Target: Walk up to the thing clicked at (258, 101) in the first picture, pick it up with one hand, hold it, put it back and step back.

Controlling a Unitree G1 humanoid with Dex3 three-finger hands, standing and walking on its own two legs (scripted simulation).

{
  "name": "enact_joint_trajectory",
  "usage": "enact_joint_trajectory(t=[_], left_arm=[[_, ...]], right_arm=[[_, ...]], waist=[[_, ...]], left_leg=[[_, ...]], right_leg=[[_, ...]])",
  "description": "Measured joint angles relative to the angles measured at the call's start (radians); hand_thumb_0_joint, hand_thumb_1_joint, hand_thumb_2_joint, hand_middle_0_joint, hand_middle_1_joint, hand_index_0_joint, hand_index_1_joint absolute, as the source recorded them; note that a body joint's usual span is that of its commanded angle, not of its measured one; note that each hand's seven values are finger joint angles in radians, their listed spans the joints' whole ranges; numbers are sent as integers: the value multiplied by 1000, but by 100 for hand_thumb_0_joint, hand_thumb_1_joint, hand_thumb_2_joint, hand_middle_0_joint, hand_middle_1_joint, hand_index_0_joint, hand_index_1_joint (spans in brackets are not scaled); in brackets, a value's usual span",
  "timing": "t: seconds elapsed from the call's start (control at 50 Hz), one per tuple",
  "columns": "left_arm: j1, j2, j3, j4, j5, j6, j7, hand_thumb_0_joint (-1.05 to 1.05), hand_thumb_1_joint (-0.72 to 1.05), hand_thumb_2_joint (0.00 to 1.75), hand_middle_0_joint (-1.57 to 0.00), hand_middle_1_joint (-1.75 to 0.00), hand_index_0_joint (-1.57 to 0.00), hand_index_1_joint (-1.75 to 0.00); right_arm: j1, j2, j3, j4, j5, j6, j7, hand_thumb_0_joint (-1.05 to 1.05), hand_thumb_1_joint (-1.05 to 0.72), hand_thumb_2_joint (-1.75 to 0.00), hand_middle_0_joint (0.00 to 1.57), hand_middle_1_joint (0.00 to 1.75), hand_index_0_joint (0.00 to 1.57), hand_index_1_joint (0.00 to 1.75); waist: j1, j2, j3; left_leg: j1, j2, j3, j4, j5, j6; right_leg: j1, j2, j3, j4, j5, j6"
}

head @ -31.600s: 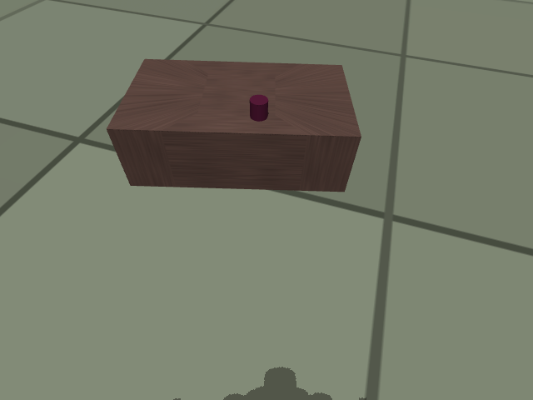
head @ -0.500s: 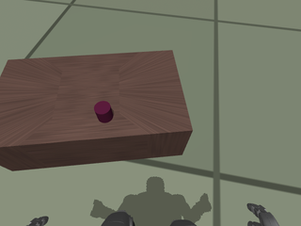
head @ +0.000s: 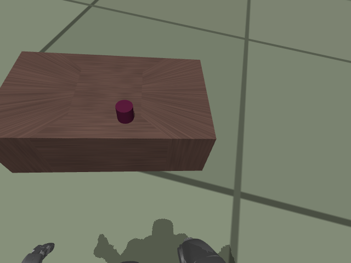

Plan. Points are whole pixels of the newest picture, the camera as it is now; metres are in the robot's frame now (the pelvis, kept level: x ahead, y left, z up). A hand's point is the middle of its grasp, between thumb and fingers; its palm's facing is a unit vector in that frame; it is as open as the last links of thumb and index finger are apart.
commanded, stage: step back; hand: left
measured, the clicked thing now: (124, 111) +0.81 +0.20 -0.36
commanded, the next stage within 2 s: stand in 1.90 s
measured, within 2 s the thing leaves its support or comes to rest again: neither
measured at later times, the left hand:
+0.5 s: hand out of the picture -0.08 +0.21 -0.13, palm faces -0.05 -0.90 -0.44, open 7.4 cm
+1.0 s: hand out of the picture -0.25 +0.18 -0.15, palm faces -0.02 -0.92 -0.39, open 7.4 cm
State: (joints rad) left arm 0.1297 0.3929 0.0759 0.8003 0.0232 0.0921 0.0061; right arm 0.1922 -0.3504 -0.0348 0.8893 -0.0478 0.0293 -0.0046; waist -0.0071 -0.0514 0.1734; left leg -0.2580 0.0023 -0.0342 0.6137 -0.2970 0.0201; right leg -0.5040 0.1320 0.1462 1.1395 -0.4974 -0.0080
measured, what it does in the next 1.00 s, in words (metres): walks backwards: right foot, then left foot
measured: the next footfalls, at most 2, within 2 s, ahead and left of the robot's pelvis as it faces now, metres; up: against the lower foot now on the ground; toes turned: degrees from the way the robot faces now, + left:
right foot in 0.26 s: -0.11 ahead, -0.17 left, +0.00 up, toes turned -2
left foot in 0.64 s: -0.22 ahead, +0.06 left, +0.00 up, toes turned +1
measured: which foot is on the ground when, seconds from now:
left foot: down 0.00-0.30, up 0.32-0.62, down 0.64-0.98, up 1.00-1.00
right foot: up 0.00-0.24, down 0.26-0.68, up 0.70-0.92, down 0.94-1.00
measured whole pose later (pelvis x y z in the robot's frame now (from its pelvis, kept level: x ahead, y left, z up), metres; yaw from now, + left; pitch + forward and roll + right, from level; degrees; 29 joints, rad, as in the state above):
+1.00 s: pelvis -0.32 -0.08 -0.01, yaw -1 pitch -4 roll -2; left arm 0.22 0.34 0.05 0.93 0.04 0.00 0.01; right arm 0.12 -0.40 -0.05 0.86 -0.04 0.04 0.00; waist 0.01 0.07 0.12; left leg -0.37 0.06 -0.05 0.74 -0.37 0.01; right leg -0.16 0.07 0.01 0.59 -0.36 -0.02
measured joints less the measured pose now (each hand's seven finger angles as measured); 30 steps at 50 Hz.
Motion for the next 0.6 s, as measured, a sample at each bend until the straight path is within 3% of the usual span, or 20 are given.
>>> enact_joint_trajectory(t=[0.06, 0.1, 0.18, 0.26, 0.3, 0.32, 0.36, 0.4, 0.44, 0.5, 0.6], left_arm=[[33, 11, 11, 6, -4, -5, -7, 0, 91, 90, -21, -30, -20, -30], [52, 18, 16, 12, 0, -8, -6, 0, 91, 90, -21, -30, -20, -30], [76, 29, 14, 31, 4, -9, -8, 0, 91, 90, -21, -30, -20, -30], [84, 27, 6, 55, 3, -19, -18, 0, 91, 90, -21, -30, -20, -30], [74, -11, 3, 76, 11, -28, -20, 0, 91, 90, -21, -30, -20, -30], [82, -23, -2, 74, 15, -29, -26, 0, 91, 90, -21, -30, -20, -30], [102, -30, -10, 67, 21, -27, -32, 0, 91, 90, -21, -30, -20, -30], [115, -38, -14, 64, 21, -26, -28, 0, 91, 90, -21, -30, -20, -30], [111, -45, -13, 60, 21, -24, -21, 1, 90, 90, -21, -30, -20, -30], [81, -40, -9, 33, 23, -28, -9, 1, 90, 90, -21, -30, -20, -30], [-5, -19, -8, -34, 18, -40, 13, 0, 90, 90, -21, -30, -20, -30]], right_arm=[[-3, 3, -1, -10, 3, -2, -4, 1, -90, -90, 20, 30, 21, 30], [-17, 0, -5, -27, 8, -6, -7, 1, -90, -90, 20, 30, 21, 30], [-62, -13, -9, -74, 12, -11, -9, 1, -90, -90, 20, 30, 21, 30], [-104, -39, -9, -105, 11, 1, -4, 1, -90, -90, 20, 30, 21, 30], [-123, -69, -19, -94, 16, 17, -6, 1, -90, -90, 20, 30, 21, 30], [-119, -72, -24, -85, 19, 26, -11, 1, -90, -90, 20, 30, 21, 30], [-94, -60, -29, -63, 22, 39, -23, 1, -90, -90, 20, 30, 21, 30], [-67, -60, -22, -44, 31, 40, -21, 1, -90, -90, 20, 30, 21, 30], [-37, -66, -18, -37, 37, 32, -22, 1, -90, -90, 20, 30, 21, 30], [4, -68, -11, -23, 38, 23, -27, 1, -90, -90, 20, 30, 21, 30], [33, -48, -3, -4, 24, 20, -26, 1, -91, -90, 20, 30, 20, 30]], waist=[[19, -10, -18], [28, -11, -13], [42, -5, 11], [49, 18, 16], [33, 101, 34], [26, 116, 25], [50, 87, -7], [63, 67, -30], [50, 72, -47], [34, 79, -47], [11, 69, -2]], left_leg=[[-20, 18, 12, -51, 54, -9], [-41, 28, 20, -60, 79, -13], [-92, 54, 45, -40, 112, -21], [-169, 82, 62, 24, 128, -50], [-201, 112, 3, 70, 106, -37], [-223, 84, -37, 111, 10, -30], [-267, -6, -64, 277, -147, -30], [-283, -75, -81, 429, -160, -29], [-280, -112, -102, 520, -139, -32], [-216, -115, -94, 524, -155, -46], [-57, -55, -22, 239, -203, -46]], right_leg=[[18, 11, 43, 112, 41, 13], [59, -7, 49, 90, 41, 30], [159, -72, 12, -113, 5, 49], [273, -127, -65, -420, 55, 28], [288, -82, -109, -454, 77, 10], [276, -81, -121, -445, 87, 5], [241, -115, -98, -434, 104, -8], [228, -141, -77, -470, 143, -11], [215, -152, -90, -510, 181, -8], [181, -156, -118, -522, 212, -14], [113, -172, -184, -475, 234, -18]])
